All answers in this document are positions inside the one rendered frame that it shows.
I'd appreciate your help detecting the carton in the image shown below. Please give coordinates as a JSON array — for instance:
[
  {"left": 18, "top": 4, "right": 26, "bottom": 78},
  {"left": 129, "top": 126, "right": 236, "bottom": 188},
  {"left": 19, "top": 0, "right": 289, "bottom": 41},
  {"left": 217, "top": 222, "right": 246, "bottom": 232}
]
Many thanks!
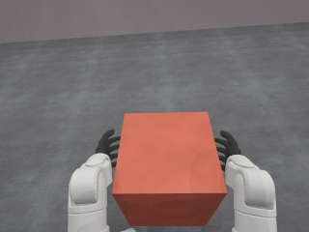
[{"left": 112, "top": 111, "right": 228, "bottom": 226}]

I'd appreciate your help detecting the left robot hand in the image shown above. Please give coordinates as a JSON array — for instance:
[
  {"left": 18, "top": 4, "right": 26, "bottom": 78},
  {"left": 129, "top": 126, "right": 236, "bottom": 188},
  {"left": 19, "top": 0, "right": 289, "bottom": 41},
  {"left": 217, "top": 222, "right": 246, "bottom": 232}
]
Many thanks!
[{"left": 96, "top": 130, "right": 121, "bottom": 168}]

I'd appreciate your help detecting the right robot forearm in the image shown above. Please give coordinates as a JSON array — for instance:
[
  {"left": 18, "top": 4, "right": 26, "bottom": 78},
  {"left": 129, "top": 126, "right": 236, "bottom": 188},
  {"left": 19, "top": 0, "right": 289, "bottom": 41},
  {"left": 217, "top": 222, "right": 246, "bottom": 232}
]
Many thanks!
[{"left": 225, "top": 155, "right": 277, "bottom": 232}]

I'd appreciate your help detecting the right robot hand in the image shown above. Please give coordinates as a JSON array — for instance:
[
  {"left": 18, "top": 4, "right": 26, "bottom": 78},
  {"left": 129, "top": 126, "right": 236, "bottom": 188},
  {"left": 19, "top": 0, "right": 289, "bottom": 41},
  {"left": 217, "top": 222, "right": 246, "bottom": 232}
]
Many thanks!
[{"left": 214, "top": 130, "right": 241, "bottom": 171}]

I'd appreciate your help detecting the left robot forearm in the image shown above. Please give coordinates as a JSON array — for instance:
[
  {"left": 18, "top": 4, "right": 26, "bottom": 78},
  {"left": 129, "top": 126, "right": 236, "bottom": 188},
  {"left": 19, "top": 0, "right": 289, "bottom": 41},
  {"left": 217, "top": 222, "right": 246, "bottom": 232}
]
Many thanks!
[{"left": 68, "top": 153, "right": 113, "bottom": 232}]

